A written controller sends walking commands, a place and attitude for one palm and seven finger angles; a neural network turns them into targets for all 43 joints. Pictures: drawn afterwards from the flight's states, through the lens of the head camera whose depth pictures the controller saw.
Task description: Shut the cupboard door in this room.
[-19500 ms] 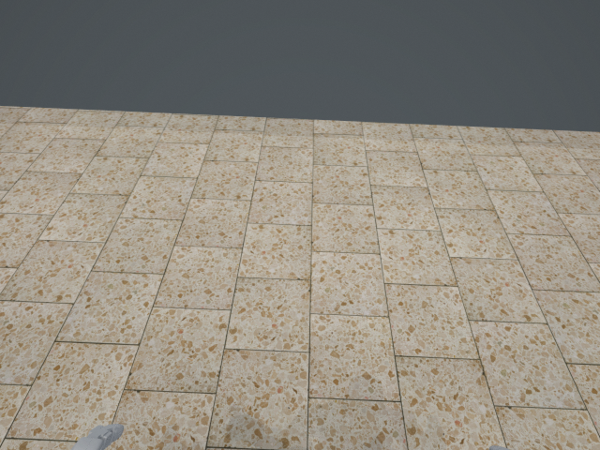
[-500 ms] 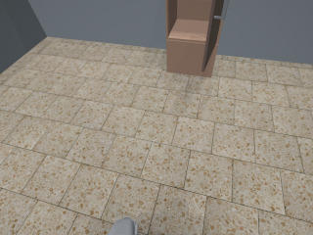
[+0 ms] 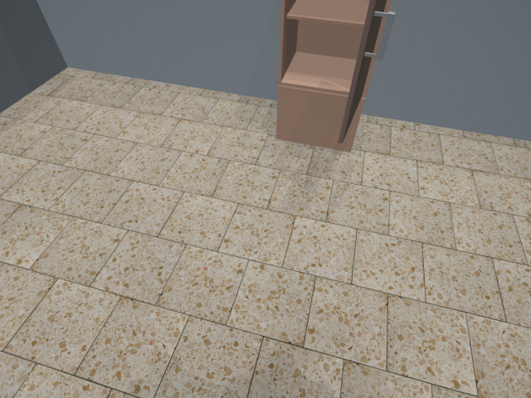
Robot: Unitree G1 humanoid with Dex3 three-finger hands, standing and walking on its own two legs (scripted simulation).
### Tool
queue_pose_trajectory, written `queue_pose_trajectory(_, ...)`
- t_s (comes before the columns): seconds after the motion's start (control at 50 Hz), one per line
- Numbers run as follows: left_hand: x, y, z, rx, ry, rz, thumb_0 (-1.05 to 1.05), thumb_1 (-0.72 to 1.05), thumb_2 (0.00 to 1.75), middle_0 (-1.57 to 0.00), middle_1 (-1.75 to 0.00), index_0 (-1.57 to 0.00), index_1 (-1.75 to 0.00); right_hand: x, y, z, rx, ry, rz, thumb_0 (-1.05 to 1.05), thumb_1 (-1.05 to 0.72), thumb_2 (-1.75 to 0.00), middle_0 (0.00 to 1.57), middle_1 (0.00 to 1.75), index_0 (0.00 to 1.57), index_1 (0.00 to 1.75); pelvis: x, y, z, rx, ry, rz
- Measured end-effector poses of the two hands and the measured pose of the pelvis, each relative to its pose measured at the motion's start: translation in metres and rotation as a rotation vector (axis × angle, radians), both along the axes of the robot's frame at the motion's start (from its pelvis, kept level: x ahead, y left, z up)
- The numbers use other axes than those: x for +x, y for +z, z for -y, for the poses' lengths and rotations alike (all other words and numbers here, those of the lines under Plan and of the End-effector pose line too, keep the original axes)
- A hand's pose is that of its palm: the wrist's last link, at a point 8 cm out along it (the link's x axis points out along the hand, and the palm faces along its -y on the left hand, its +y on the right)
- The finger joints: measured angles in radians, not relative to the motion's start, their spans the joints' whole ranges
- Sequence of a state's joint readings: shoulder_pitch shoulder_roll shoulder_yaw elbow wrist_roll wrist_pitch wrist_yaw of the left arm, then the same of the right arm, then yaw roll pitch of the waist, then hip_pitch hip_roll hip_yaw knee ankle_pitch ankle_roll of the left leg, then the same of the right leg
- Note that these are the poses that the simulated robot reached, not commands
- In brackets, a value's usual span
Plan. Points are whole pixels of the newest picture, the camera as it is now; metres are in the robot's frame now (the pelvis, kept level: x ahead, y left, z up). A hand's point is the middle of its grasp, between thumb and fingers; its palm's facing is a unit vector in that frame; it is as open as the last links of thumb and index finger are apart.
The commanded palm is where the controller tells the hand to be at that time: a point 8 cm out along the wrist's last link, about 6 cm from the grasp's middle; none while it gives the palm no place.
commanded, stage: look at it before walking up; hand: left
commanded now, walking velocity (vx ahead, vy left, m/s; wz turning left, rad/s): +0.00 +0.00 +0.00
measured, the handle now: (378, 36) +1.17 -0.30 +0.05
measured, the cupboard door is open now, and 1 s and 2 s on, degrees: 83 83 83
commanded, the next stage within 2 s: walk around to get in front in 0.54 s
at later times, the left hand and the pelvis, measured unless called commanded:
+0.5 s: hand out of the picture -0.01 +0.12 -0.17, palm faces +0.05 -0.99 -0.16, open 7.3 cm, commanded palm none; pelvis +0.01 -0.04 +0.01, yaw +1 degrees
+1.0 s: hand out of the picture +0.01 +0.17 -0.18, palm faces -0.04 -0.98 -0.18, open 7.3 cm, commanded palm none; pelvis -0.01 -0.01 +0.00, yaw -7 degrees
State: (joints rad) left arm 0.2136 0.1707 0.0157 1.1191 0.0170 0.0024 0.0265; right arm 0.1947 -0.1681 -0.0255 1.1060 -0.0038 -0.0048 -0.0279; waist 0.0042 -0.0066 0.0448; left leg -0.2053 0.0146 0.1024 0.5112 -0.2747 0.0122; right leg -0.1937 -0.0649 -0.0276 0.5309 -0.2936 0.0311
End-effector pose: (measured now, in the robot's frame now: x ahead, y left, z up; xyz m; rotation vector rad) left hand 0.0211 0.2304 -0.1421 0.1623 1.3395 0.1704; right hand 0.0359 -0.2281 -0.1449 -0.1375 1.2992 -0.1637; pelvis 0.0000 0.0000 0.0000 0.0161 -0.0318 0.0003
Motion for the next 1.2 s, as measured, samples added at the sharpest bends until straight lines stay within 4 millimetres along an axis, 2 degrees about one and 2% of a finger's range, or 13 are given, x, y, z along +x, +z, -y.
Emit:
queue_pose_trajectory(0.1, -0.001, 0.007, 0.012, -0.001, -0.012, -0.012, 0.01, 0.92, 0.90, -0.20, -0.30, -0.20, -0.30, -0.018, -0.001, 0.006, 0.026, -0.019, -0.050, 0.00, -0.92, -0.90, 0.20, 0.30, 0.20, 0.30, 0.007, 0.005, 0.009, -0.003, 0.001, -0.008)
queue_pose_trajectory(0.24, -0.012, 0.007, 0.030, -0.014, -0.004, -0.055, 0.01, 0.92, 0.90, -0.20, -0.30, -0.20, -0.30, -0.045, 0.001, 0.009, 0.045, -0.031, -0.132, 0.00, -0.91, -0.90, 0.20, 0.30, 0.20, 0.30, 0.010, 0.008, 0.022, -0.004, 0.004, -0.016)
queue_pose_trajectory(0.34, -0.021, 0.005, 0.044, -0.031, 0.013, -0.078, 0.01, 0.92, 0.90, -0.20, -0.30, -0.20, -0.30, -0.055, 0.001, 0.012, 0.047, -0.034, -0.167, 0.00, -0.91, -0.90, 0.20, 0.30, 0.20, 0.30, 0.011, 0.008, 0.029, -0.006, 0.008, -0.013)
queue_pose_trajectory(0.44, -0.030, 0.004, 0.055, -0.046, 0.028, -0.090, 0.01, 0.92, 0.90, -0.20, -0.30, -0.20, -0.30, -0.055, 0.001, 0.016, 0.046, -0.032, -0.168, 0.00, -0.91, -0.90, 0.20, 0.30, 0.20, 0.30, 0.011, 0.008, 0.034, -0.008, 0.013, -0.008)
queue_pose_trajectory(0.62, -0.041, 0.002, 0.066, -0.065, 0.045, -0.097, 0.01, 0.91, 0.90, -0.20, -0.30, -0.20, -0.30, -0.042, 0.002, 0.017, 0.044, -0.017, -0.128, 0.00, -0.91, -0.90, 0.20, 0.30, 0.20, 0.30, 0.008, 0.008, 0.037, -0.012, 0.018, -0.005)
queue_pose_trajectory(0.74, -0.045, 0.000, 0.064, -0.069, 0.048, -0.104, 0.01, 0.91, 0.90, -0.20, -0.30, -0.20, -0.30, -0.039, 0.001, 0.020, 0.029, -0.025, -0.116, 0.01, -0.91, -0.90, 0.20, 0.30, 0.20, 0.30, 0.005, 0.006, 0.035, -0.016, 0.001, -0.004)
queue_pose_trajectory(0.84, -0.044, -0.004, 0.051, -0.066, 0.024, -0.131, 0.01, 0.91, 0.90, -0.20, -0.30, -0.20, -0.30, -0.041, -0.001, 0.023, 0.003, -0.070, -0.099, 0.01, -0.91, -0.90, 0.20, 0.30, 0.20, 0.30, -0.003, 0.001, 0.028, -0.026, -0.038, -0.011)
queue_pose_trajectory(0.96, -0.022, -0.012, 0.019, -0.050, -0.024, -0.119, 0.01, 0.91, 0.90, -0.20, -0.30, -0.20, -0.30, -0.047, 0.004, 0.021, -0.047, -0.120, -0.069, 0.01, -0.91, -0.90, 0.20, 0.30, 0.20, 0.30, -0.012, -0.003, 0.012, -0.021, -0.085, -0.029)
queue_pose_trajectory(1.06, 0.018, -0.006, -0.005, 0.000, -0.107, -0.062, 0.01, 0.91, 0.90, -0.20, -0.30, -0.20, -0.30, -0.059, 0.007, 0.019, -0.055, -0.175, -0.030, 0.00, -0.91, -0.90, 0.20, 0.30, 0.20, 0.30, -0.018, -0.002, 0.007, -0.012, -0.160, -0.036)
queue_pose_trajectory(1.12, 0.047, 0.004, -0.008, 0.031, -0.158, -0.004, 0.01, 0.91, 0.90, -0.20, -0.30, -0.20, -0.30, -0.066, 0.006, 0.020, -0.040, -0.209, -0.018, 0.00, -0.91, -0.90, 0.20, 0.30, 0.21, 0.30, -0.019, -0.001, 0.009, -0.011, -0.198, -0.038)
queue_pose_trajectory(1.2, 0.086, 0.015, 0.005, 0.061, -0.243, 0.076, 0.01, 0.92, 0.90, -0.20, -0.30, -0.20, -0.30, -0.076, -0.003, 0.027, -0.009, -0.263, 0.001, 0.00, -0.90, -0.90, 0.20, 0.30, 0.21, 0.30, -0.022, -0.003, 0.018, -0.005, -0.254, -0.035)
